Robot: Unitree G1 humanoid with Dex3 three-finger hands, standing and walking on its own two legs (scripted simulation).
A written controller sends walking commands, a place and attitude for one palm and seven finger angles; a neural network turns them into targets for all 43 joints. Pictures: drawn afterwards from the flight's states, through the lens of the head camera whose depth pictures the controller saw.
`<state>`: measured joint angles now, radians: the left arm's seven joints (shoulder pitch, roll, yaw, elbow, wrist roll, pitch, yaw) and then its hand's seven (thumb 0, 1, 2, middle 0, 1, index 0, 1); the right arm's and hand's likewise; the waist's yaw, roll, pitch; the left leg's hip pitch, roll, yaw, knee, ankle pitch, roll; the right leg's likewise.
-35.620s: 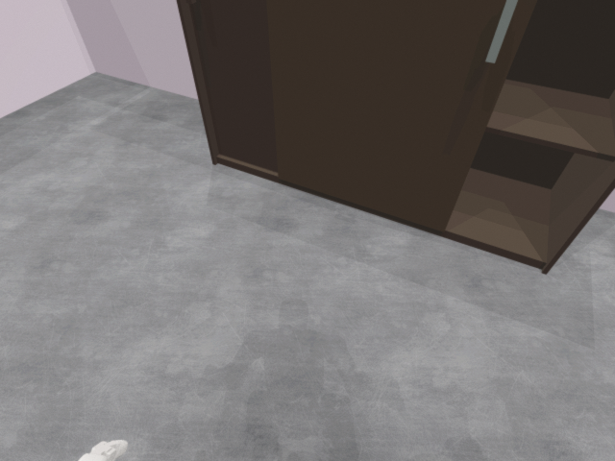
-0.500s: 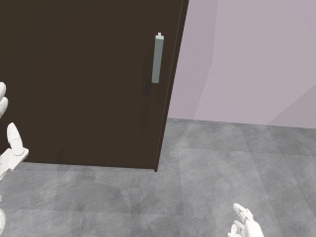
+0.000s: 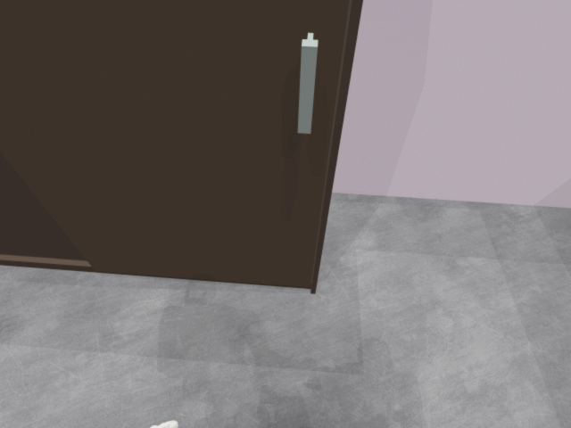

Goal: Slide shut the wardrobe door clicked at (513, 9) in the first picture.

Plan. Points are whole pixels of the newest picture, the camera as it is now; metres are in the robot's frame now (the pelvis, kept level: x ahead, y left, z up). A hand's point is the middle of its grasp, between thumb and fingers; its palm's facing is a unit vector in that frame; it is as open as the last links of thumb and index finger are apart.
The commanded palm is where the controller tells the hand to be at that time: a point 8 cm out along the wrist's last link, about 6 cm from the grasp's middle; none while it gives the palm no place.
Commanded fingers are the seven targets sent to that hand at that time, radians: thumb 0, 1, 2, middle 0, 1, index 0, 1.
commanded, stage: let the arm hang, fingers relaxed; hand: left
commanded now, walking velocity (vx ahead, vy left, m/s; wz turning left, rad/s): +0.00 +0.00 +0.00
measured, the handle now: (307, 84) +0.67 -0.02 +0.14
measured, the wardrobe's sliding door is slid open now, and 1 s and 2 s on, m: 0.00 0.00 0.00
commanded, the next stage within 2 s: look to check the result in 0.82 s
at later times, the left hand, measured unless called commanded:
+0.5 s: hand out of the picture +0.01 +0.21 -0.15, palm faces -0.01 -0.98 -0.22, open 7.4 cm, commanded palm none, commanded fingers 0.00 0.90 0.90 -0.20 -0.30 -0.20 -0.30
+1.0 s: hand out of the picture +0.01 +0.20 -0.15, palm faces -0.03 -0.98 -0.18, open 7.4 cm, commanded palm none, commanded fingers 0.00 0.90 0.90 -0.20 -0.30 -0.20 -0.30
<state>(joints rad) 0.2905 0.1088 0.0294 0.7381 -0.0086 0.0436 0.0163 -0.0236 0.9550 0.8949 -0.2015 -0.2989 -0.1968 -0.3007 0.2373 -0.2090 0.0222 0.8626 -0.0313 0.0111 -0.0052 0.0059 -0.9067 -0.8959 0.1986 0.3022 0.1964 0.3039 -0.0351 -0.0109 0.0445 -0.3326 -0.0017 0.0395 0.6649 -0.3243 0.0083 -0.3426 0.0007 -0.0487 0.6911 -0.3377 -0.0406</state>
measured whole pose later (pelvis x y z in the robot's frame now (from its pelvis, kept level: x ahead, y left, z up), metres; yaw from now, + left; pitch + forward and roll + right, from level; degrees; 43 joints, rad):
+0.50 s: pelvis +0.00 +0.03 +0.02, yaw -1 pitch -2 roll +0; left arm 0.26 0.17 0.00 1.12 0.01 0.01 0.03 0.00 0.91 0.90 -0.20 -0.30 -0.20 -0.30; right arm 0.31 -0.15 0.01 1.11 -0.02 0.02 -0.02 0.00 -0.91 -0.90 0.20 0.30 0.20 0.30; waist -0.01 0.02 0.03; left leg -0.19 -0.02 0.06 0.40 -0.19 0.04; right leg -0.19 0.00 -0.02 0.39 -0.17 0.00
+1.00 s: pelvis +0.01 +0.04 +0.02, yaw -2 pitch -1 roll +0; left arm 0.26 0.14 0.00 1.17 0.01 0.00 0.03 0.00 0.90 0.90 -0.20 -0.30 -0.20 -0.30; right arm 0.27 -0.14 0.00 1.13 -0.01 0.00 -0.03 0.00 -0.91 -0.90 0.20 0.30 0.19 0.30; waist -0.01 0.01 0.05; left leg -0.17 -0.03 0.08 0.39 -0.20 0.06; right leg -0.18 -0.01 0.00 0.39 -0.19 0.01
